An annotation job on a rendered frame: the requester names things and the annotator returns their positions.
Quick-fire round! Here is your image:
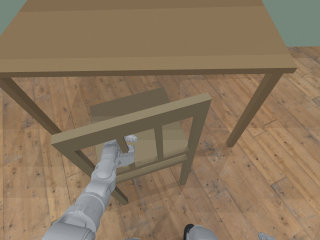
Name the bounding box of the table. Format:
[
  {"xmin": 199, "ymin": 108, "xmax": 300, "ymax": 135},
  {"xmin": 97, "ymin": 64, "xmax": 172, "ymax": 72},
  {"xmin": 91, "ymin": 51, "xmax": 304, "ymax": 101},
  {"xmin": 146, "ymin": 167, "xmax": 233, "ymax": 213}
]
[{"xmin": 0, "ymin": 0, "xmax": 298, "ymax": 148}]

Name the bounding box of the robot left hand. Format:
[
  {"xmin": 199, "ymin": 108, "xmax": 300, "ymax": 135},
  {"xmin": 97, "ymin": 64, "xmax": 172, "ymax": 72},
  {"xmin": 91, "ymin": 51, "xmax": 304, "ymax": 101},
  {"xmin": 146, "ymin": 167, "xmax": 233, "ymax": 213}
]
[{"xmin": 100, "ymin": 134, "xmax": 138, "ymax": 168}]

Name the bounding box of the chair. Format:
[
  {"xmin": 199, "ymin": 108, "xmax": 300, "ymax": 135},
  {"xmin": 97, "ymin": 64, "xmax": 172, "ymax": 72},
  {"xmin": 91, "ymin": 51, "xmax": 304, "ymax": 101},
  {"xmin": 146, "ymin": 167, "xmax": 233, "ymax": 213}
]
[{"xmin": 50, "ymin": 87, "xmax": 212, "ymax": 206}]

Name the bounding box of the right robot thigh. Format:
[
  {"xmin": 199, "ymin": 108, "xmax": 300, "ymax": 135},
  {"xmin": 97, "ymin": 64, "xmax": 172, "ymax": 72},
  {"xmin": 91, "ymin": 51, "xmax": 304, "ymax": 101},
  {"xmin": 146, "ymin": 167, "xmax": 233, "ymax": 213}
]
[{"xmin": 186, "ymin": 227, "xmax": 219, "ymax": 240}]

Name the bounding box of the right robot shin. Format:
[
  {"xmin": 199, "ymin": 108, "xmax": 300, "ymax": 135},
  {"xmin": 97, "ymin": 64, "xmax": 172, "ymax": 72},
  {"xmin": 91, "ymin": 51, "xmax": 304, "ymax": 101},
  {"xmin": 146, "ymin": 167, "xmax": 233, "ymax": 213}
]
[{"xmin": 190, "ymin": 225, "xmax": 204, "ymax": 231}]

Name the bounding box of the robot left forearm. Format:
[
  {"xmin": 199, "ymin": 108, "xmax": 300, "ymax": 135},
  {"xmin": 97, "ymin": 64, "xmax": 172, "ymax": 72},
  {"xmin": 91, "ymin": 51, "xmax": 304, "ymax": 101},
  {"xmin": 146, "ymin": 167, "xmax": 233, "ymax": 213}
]
[{"xmin": 41, "ymin": 160, "xmax": 117, "ymax": 240}]

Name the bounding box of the left robot upper arm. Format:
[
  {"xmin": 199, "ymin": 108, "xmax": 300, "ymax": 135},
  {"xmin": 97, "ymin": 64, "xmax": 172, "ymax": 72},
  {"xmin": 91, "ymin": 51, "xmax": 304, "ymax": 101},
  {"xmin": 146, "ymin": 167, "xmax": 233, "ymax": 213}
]
[{"xmin": 44, "ymin": 222, "xmax": 96, "ymax": 240}]

